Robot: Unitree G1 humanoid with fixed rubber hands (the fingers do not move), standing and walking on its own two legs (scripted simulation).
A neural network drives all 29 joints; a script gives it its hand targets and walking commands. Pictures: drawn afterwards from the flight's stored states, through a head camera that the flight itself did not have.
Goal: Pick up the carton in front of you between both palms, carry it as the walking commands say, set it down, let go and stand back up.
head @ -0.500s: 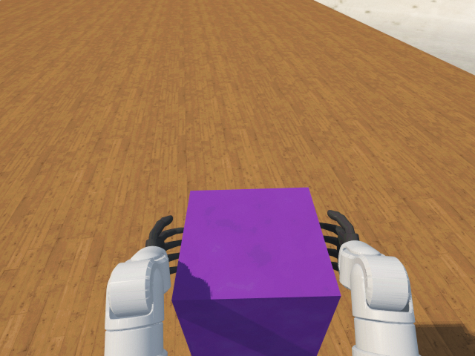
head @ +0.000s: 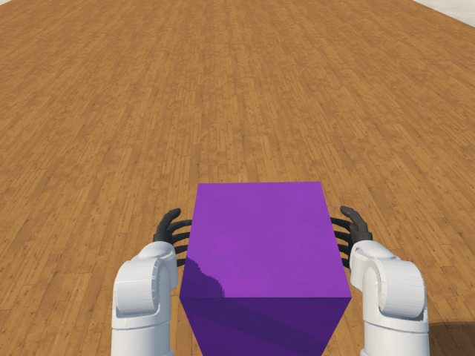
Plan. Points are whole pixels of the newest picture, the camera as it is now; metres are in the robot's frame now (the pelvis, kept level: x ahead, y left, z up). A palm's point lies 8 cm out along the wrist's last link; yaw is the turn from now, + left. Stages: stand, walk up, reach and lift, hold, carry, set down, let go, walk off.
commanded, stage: carry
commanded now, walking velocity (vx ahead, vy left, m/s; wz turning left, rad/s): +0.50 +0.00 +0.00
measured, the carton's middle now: (260, 272) +0.28 +0.00 +0.01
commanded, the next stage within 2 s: none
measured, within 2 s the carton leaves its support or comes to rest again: neither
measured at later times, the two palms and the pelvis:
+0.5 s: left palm (186, 142) +0.60 +0.17 +0.06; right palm (309, 139) +0.58 -0.13 +0.07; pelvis +0.33 +0.03 +0.00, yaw -4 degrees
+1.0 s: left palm (216, 77) +0.91 +0.11 +0.09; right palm (309, 75) +0.91 -0.19 +0.08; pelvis +0.64 -0.03 +0.01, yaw +0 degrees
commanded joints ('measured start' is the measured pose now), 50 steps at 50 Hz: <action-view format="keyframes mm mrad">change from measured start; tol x32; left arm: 1 -473 -935 -685 -113 -441 -12 -266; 50 -443 -962 -685 -146 -434 -27 -268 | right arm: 1 -500 927 745 -73 429 -12 251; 50 -498 954 765 -124 430 -24 246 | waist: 1 -1 -95 -246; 18 -13 -175 -97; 21 -46 267 -290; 50 -5 -132 -289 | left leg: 1 -427 46 -73 165 89 36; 16 -268 -18 135 -550 400 38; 19 153 -91 213 -593 300 51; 22 571 345 -587 -806 327 261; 42 330 110 170 -582 883 43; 45 -226 -94 106 61 -29 -58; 50 -146 28 -64 -152 12 15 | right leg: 1 537 -305 472 -271 147 -79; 16 526 -193 102 -300 336 -17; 19 377 -123 -5 45 477 46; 23 -275 4 224 801 -292 74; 40 -106 -5 31 -32 181 63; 43 315 52 -30 -152 286 65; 45 805 -375 527 -114 768 -131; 50 485 -263 255 -235 621 -52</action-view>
